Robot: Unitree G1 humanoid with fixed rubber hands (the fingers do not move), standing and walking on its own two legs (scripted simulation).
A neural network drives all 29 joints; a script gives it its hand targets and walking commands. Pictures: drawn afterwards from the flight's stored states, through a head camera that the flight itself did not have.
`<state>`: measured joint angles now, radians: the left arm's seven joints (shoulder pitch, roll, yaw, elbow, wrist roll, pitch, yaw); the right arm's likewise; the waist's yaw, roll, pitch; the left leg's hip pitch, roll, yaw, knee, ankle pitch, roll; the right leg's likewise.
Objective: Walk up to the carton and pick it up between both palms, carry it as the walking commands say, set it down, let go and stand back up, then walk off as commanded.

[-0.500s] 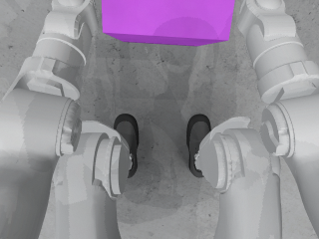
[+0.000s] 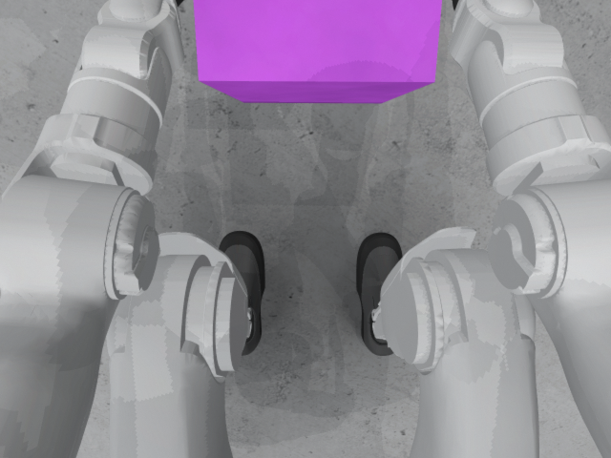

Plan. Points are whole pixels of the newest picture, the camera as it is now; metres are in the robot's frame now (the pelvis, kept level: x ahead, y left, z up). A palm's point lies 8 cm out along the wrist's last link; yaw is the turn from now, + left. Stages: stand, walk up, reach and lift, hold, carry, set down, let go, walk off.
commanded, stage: reach and lift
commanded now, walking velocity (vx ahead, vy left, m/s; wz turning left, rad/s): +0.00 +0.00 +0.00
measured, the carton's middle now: out of the picture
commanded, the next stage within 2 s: none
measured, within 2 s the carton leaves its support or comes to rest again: leaves its support in 0.14 s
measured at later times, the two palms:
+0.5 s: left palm out of the picture +0.54 +0.15 -0.12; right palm out of the picture +0.54 -0.14 -0.11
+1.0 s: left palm out of the picture +0.54 +0.15 -0.08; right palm out of the picture +0.54 -0.13 -0.07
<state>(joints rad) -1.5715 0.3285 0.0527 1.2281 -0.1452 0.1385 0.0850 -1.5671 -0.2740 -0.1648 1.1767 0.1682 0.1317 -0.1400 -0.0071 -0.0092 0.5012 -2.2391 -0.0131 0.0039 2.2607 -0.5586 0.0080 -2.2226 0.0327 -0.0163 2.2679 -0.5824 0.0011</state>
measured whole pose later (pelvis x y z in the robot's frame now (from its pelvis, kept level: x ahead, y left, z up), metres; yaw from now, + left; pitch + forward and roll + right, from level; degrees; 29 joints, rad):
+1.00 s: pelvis -0.01 +0.00 +0.07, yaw +1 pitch +27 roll +0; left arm -1.40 0.24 0.19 0.81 -0.07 0.33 0.13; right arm -1.36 -0.10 -0.39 0.67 -0.01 0.29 -0.18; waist -0.01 -0.02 0.52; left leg -1.98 -0.09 -0.03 2.08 -0.56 -0.04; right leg -1.96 0.09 0.03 2.09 -0.60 0.05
